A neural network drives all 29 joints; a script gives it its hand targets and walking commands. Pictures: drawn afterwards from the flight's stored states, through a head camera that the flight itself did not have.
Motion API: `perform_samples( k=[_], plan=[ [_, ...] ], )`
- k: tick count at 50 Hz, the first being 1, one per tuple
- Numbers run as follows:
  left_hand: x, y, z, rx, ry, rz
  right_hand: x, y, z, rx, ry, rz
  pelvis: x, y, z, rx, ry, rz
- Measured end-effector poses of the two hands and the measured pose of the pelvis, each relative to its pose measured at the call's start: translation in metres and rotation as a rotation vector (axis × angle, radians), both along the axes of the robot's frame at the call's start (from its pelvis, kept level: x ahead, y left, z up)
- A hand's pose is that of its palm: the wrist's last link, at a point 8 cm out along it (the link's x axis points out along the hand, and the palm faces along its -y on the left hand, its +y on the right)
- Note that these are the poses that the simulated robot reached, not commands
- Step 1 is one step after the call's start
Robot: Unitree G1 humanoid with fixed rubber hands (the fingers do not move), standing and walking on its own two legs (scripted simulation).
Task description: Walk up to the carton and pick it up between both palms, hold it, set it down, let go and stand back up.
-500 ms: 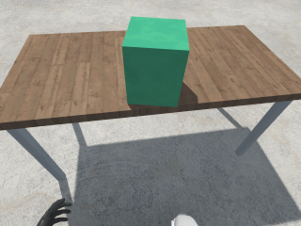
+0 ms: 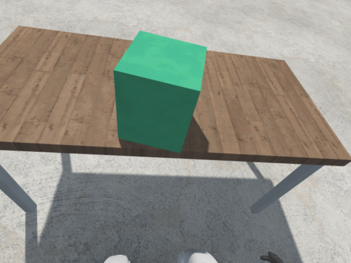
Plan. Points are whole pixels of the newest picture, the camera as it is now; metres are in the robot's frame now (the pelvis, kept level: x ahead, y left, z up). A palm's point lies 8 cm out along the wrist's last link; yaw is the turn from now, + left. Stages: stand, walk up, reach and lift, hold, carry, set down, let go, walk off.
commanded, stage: walk up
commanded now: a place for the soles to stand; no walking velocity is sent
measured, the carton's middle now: (160, 94) +0.56 +0.06 +0.05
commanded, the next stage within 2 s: none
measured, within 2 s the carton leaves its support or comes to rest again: neither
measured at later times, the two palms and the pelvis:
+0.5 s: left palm out of the picture +0.11 +0.18 -0.08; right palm out of the picture +0.16 -0.36 -0.11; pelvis +0.02 -0.10 +0.00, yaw +4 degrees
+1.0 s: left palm out of the picture +0.11 +0.20 -0.07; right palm out of the picture +0.14 -0.30 -0.09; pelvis +0.02 -0.07 +0.02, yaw +3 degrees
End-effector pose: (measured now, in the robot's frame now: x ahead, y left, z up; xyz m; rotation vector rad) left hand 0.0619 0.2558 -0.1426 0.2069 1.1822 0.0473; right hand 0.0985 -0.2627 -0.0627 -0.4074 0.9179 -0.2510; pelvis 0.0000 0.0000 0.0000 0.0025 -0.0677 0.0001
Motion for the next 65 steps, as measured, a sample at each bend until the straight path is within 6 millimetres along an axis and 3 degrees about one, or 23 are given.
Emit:
perform_samples(
  k=[5,9,13,19,23,27,31,34,38,42,47,51,58,65],
  plan=[
    [0.056,-0.027,0.022,0.016,-0.113,-0.020,-0.021,-0.035,-0.006,0.042,0.068,-0.062,0.011,-0.033,0.006,0.000,0.006,0.012],
    [0.082,-0.057,0.031,0.038,-0.195,-0.016,-0.012,-0.069,-0.031,0.098,0.096,-0.053,0.019,-0.062,-0.005,0.007,0.019,0.025],
    [0.078,-0.083,0.040,0.090,-0.209,0.001,0.013,-0.093,-0.056,0.158,0.092,-0.022,0.024,-0.083,-0.013,-0.039,0.000,0.036],
    [0.068,-0.087,0.063,0.163,-0.232,0.060,0.047,-0.103,-0.057,0.174,0.086,0.054,0.031,-0.097,-0.005,-0.004,0.016,0.047],
    [0.057,-0.079,0.065,0.190,-0.225,0.076,0.062,-0.103,-0.048,0.155,0.080,0.097,0.028,-0.100,-0.003,-0.007,0.028,0.054],
    [0.039,-0.068,0.052,0.186,-0.195,0.098,0.068,-0.097,-0.040,0.128,0.092,0.129,0.022,-0.096,-0.005,-0.018,0.039,0.074],
    [0.022,-0.060,0.032,0.143,-0.139,0.117,0.060,-0.085,-0.027,0.120,0.092,0.130,0.017,-0.089,-0.003,0.029,0.030,0.070],
    [0.017,-0.065,0.029,0.100,-0.116,0.143,0.051,-0.081,-0.018,0.121,0.087,0.105,0.019,-0.084,0.002,-0.004,0.042,0.073],
    [0.023,-0.071,0.033,0.078,-0.133,0.130,0.051,-0.074,-0.015,0.136,0.065,0.093,0.023,-0.082,0.006,0.002,0.048,0.063],
    [0.034,-0.076,0.046,0.088,-0.183,0.099,0.054,-0.065,-0.024,0.183,0.058,0.099,0.020,-0.078,0.008,-0.038,0.032,0.065],
    [0.045,-0.064,0.064,0.106,-0.221,0.082,0.051,-0.044,-0.028,0.247,0.043,0.102,0.021,-0.071,0.013,-0.012,0.037,0.061],
    [0.054,-0.058,0.074,0.105,-0.267,0.081,0.042,-0.040,-0.028,0.259,0.059,0.098,0.022,-0.068,0.017,-0.011,0.042,0.055],
    [0.052,-0.058,0.068,0.086,-0.246,0.078,0.034,-0.048,-0.020,0.224,0.080,0.078,0.023,-0.066,0.020,-0.006,0.045,0.051],
    [0.041,-0.065,0.059,0.066,-0.192,0.085,0.037,-0.054,-0.015,0.201,0.084,0.074,0.027,-0.066,0.021,-0.006,0.047,0.051]
  ],
)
